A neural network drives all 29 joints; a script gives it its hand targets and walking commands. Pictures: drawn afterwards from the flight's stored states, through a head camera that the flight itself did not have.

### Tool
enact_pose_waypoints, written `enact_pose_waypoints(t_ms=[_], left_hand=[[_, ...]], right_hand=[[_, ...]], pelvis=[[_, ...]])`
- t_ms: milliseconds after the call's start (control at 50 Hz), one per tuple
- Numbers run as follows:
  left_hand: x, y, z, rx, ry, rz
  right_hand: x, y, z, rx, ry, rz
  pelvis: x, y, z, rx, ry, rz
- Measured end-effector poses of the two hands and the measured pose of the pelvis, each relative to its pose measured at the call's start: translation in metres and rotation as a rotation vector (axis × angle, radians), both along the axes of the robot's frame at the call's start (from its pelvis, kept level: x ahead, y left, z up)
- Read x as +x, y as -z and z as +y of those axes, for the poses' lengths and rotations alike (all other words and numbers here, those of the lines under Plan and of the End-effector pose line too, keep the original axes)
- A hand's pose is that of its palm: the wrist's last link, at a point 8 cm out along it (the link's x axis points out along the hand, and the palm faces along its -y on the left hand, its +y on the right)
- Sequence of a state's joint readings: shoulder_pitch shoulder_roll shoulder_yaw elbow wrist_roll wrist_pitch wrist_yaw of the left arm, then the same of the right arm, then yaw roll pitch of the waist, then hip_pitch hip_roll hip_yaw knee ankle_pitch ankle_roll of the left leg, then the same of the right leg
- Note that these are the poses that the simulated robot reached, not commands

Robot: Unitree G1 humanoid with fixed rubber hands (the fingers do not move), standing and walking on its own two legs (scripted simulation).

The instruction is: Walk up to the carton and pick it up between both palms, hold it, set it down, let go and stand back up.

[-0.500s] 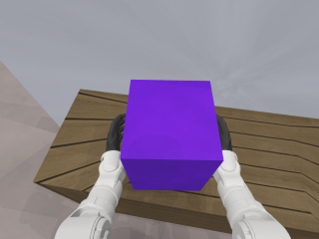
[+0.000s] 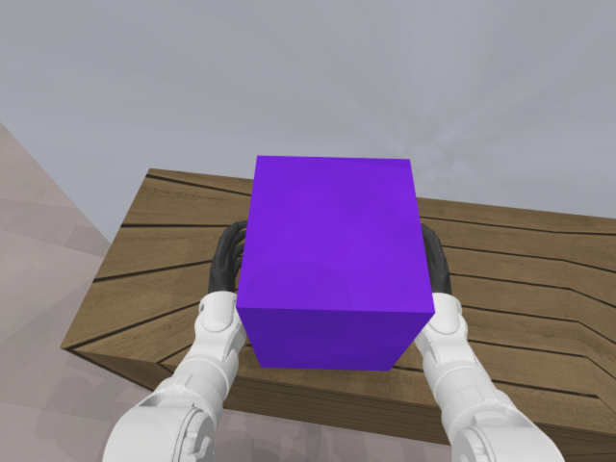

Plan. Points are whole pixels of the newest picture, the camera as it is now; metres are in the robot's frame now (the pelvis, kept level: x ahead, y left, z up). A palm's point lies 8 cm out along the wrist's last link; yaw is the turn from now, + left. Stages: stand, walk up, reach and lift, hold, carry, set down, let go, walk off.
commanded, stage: set down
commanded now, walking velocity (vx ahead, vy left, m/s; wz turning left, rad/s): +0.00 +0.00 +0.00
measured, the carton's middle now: (328, 272) +0.37 -0.02 -0.03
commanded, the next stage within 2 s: none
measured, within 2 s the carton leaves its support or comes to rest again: rests again in 0.50 s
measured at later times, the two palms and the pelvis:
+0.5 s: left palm (232, 294) +0.35 +0.12 -0.05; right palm (429, 295) +0.34 -0.17 -0.05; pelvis -0.02 +0.00 -0.02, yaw -1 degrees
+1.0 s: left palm (203, 286) +0.36 +0.16 -0.05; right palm (441, 286) +0.35 -0.19 -0.05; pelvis -0.02 +0.00 -0.04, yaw -3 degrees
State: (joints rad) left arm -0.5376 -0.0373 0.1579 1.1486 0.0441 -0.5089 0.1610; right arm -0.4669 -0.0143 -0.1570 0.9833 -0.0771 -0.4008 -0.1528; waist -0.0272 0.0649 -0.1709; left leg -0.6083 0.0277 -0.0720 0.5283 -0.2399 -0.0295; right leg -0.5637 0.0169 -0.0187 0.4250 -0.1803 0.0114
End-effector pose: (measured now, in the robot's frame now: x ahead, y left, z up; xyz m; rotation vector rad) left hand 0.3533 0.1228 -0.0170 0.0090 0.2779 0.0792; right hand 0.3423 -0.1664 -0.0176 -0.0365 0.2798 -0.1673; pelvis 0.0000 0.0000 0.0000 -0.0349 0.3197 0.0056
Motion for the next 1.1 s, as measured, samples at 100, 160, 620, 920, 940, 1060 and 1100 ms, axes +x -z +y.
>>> enact_pose_waypoints(t_ms=[100,160,620,920,940,1060,1100], left_hand=[[-0.003,-0.001,-0.001,0.002,-0.005,-0.003],[-0.004,-0.001,-0.001,0.005,-0.008,-0.002],[-0.004,0.041,-0.002,-0.009,-0.021,0.007],[-0.002,0.037,0.011,0.024,-0.006,0.035],[-0.001,0.036,0.018,0.025,-0.018,0.036],[0.009,0.022,0.058,0.045,-0.094,-0.028],[0.009,0.020,0.069,0.062,-0.098,-0.028]], right_hand=[[-0.002,0.000,-0.001,-0.002,-0.006,-0.001],[-0.002,0.000,-0.001,-0.003,-0.011,0.001],[0.001,0.040,-0.002,0.011,-0.017,0.011],[0.005,0.039,-0.009,-0.027,-0.094,0.025],[0.006,0.039,-0.012,-0.024,-0.083,0.027],[0.011,0.030,-0.034,-0.007,-0.014,-0.026],[0.011,0.028,-0.042,-0.008,-0.006,-0.022]], pelvis=[[-0.009,0.003,-0.001,0.004,0.004,0.004],[-0.015,0.006,-0.002,0.008,0.006,0.007],[-0.019,0.030,0.000,0.010,0.025,0.108],[-0.013,0.034,0.002,0.019,0.057,0.057],[-0.015,0.035,0.002,0.021,0.059,0.053],[-0.029,0.045,-0.001,0.009,0.048,0.065],[-0.034,0.047,-0.002,0.006,0.045,0.067]])
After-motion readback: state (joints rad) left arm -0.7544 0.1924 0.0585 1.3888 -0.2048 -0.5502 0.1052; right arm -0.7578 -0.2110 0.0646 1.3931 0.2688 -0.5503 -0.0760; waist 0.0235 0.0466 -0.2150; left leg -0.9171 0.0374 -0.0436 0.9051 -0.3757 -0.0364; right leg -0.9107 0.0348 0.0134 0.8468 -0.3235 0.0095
